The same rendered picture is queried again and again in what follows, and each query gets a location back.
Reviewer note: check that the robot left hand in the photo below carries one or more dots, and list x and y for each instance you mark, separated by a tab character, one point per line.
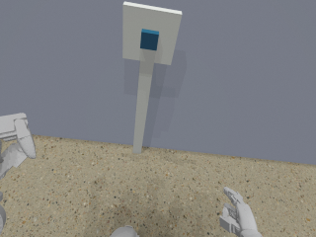
15	127

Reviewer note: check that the robot right hand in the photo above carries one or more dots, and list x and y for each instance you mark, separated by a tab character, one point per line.
235	220

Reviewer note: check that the panel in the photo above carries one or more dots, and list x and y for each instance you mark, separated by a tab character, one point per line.
136	17

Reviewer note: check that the left robot thigh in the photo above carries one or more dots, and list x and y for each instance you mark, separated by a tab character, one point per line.
124	232

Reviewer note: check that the button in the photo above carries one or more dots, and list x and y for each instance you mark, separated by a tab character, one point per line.
149	39

